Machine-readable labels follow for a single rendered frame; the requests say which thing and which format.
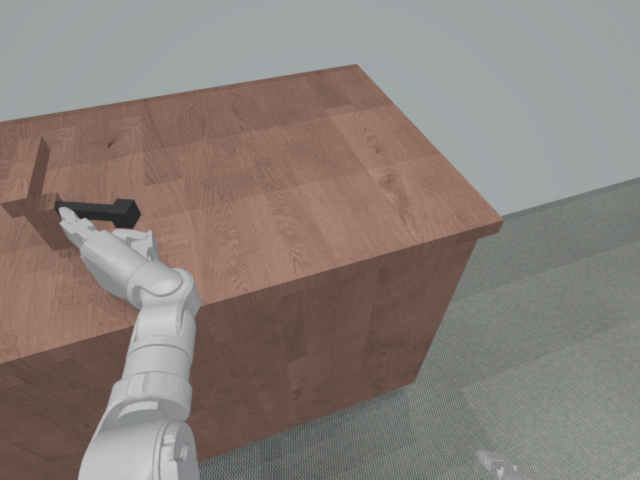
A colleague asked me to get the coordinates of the tap lever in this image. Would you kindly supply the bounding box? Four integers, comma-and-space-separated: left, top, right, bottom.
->
54, 199, 141, 229

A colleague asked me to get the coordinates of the robot right hand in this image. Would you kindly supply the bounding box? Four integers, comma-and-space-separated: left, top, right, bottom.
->
476, 449, 529, 480

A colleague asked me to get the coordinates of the left robot forearm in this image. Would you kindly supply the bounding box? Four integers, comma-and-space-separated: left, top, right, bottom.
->
78, 260, 201, 480

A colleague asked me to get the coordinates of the counter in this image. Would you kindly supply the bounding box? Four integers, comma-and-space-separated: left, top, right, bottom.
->
0, 64, 504, 480

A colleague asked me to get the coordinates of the left robot upper arm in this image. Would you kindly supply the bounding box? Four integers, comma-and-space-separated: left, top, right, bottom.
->
80, 417, 200, 480

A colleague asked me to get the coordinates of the robot left hand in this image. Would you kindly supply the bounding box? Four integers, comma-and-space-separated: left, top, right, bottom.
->
59, 207, 159, 301

